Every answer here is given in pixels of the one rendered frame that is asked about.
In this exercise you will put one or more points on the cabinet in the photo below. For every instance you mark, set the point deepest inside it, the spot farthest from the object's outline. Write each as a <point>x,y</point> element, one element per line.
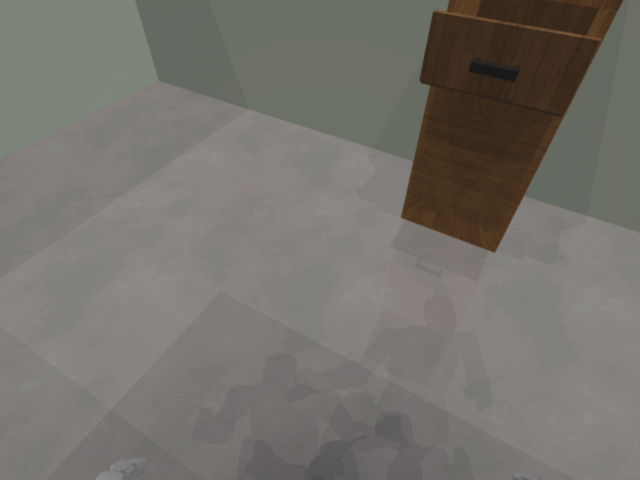
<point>475,157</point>

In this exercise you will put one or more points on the drawer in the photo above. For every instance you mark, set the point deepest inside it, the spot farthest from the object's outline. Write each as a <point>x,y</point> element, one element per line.
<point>552,63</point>

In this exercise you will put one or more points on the robot left hand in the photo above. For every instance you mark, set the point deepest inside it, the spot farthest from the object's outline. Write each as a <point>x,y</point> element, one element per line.
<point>125,470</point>

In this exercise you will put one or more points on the handle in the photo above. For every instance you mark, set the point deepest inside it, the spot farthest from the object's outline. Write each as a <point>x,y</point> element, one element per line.
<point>494,70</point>

